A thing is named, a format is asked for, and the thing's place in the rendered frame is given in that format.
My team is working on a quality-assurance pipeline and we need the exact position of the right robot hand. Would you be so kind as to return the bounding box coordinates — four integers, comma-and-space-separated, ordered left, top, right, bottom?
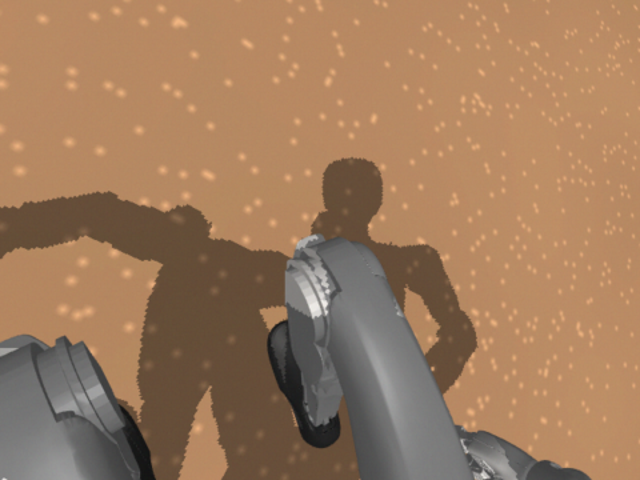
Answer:
455, 425, 538, 480

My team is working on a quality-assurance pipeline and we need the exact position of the right robot arm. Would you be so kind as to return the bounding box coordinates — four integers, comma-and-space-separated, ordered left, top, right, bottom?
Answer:
526, 460, 592, 480

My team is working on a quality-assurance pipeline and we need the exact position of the left robot foot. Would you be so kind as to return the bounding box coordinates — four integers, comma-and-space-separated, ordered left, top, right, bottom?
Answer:
119, 405, 156, 480

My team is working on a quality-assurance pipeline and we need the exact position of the right robot foot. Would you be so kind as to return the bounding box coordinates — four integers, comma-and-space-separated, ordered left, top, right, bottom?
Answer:
267, 320, 340, 448

